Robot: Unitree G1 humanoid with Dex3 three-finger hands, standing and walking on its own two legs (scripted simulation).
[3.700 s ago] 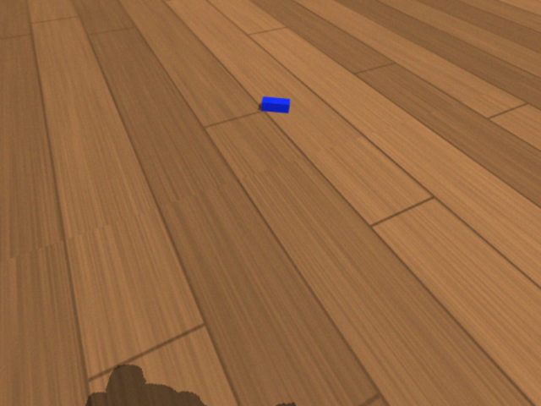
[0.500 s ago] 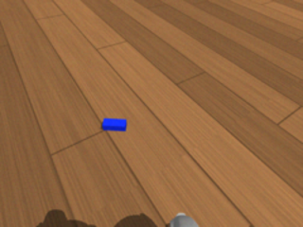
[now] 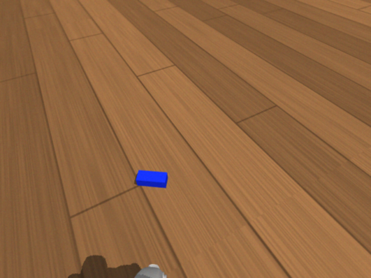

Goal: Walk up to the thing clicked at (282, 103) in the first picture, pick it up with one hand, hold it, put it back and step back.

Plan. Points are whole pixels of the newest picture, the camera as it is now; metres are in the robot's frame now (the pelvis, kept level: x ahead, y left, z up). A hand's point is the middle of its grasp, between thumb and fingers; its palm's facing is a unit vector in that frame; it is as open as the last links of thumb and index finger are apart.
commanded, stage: walk up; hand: left
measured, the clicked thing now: (152, 178) +0.82 +0.25 -0.74
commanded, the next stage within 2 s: none
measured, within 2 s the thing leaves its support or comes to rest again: neither
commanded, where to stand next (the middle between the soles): +0.42 +0.01 m, yaw -1 degrees
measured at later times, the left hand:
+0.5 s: hand (69, 249) +0.23 +0.32 -0.15, palm faces -0.07 -0.94 -0.33, open 7.4 cm
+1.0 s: hand (97, 203) +0.35 +0.27 -0.14, palm faces -0.04 -0.92 -0.38, open 7.4 cm
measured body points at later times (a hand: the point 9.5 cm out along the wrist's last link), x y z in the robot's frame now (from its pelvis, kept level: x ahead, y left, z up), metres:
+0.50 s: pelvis +0.17 +0.05 +0.00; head +0.18 +0.06 +0.45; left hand +0.23 +0.37 -0.12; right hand +0.21 -0.27 -0.10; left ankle +0.16 +0.15 -0.74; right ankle +0.27 -0.12 -0.69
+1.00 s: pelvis +0.30 +0.01 -0.01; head +0.31 +0.00 +0.44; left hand +0.35 +0.32 -0.11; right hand +0.35 -0.32 -0.13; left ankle +0.40 +0.15 -0.71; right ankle +0.31 -0.11 -0.74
